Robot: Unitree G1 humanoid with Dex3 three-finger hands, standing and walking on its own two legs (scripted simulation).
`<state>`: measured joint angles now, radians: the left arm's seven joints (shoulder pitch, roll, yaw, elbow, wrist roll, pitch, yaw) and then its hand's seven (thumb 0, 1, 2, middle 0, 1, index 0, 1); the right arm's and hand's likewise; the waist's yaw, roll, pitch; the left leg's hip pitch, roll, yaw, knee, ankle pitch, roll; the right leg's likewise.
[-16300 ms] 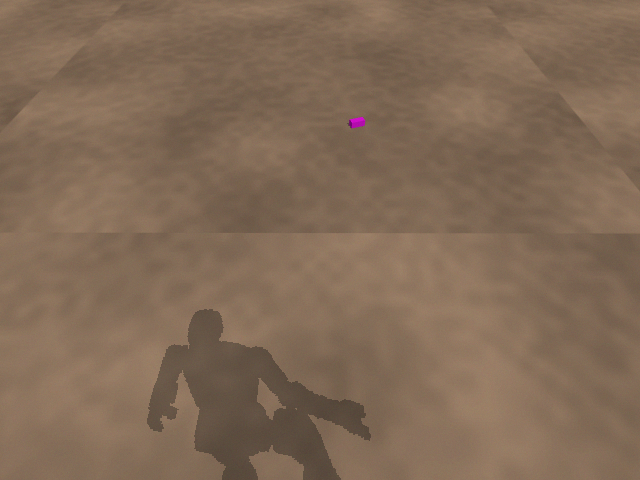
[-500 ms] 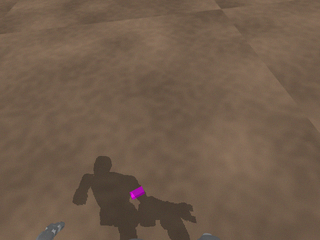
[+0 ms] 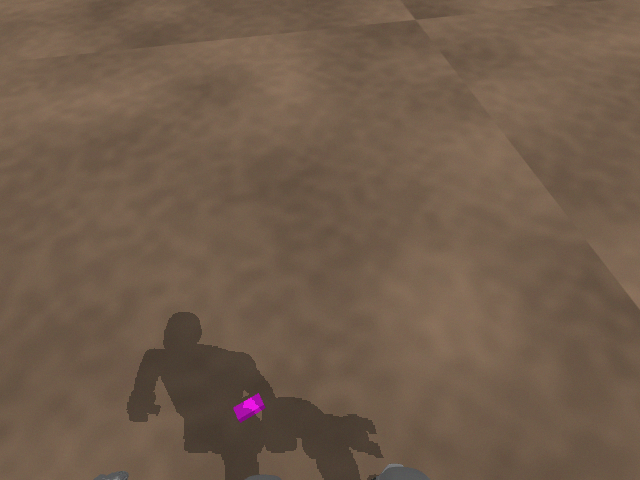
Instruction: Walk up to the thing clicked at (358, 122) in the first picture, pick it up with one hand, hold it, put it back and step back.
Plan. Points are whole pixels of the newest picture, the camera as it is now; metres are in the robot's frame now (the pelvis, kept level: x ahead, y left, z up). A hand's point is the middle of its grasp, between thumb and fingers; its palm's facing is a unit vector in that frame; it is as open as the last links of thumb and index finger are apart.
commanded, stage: walk up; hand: left
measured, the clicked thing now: (249, 407) +0.41 +0.25 -0.74
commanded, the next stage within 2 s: none
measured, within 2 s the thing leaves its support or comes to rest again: neither
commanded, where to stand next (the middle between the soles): +0.02 +0.03 m, yaw -2 degrees
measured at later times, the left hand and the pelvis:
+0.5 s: hand out of the picture +0.09 +0.31 -0.15, palm faces -0.09 -0.91 -0.41, open 7.4 cm; pelvis -0.01 +0.03 -0.01, yaw -4 degrees
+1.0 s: hand out of the picture +0.11 +0.28 -0.13, palm faces -0.09 -0.94 -0.34, open 7.4 cm; pelvis +0.00 +0.03 +0.02, yaw -4 degrees
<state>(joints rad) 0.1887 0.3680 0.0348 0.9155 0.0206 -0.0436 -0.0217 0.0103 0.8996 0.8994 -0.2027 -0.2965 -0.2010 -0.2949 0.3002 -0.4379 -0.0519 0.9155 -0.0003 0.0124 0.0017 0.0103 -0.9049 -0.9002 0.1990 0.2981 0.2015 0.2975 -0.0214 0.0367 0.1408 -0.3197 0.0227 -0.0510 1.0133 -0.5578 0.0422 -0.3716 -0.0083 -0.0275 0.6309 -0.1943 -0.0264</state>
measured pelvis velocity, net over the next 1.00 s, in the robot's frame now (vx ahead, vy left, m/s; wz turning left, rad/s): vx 0.00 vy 0.03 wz -0.07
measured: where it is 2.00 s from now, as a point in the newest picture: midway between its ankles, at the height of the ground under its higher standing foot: outside the picture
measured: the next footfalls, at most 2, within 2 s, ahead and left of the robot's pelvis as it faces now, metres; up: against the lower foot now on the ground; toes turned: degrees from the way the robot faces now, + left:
left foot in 0.18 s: +0.09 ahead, +0.15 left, +0.00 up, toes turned -1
right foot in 0.46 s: +0.02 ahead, -0.09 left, +0.00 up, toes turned -3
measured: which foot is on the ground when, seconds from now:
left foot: up 0.00-0.16, down 0.18-1.00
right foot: down 0.00-0.22, up 0.24-0.44, down 0.46-1.00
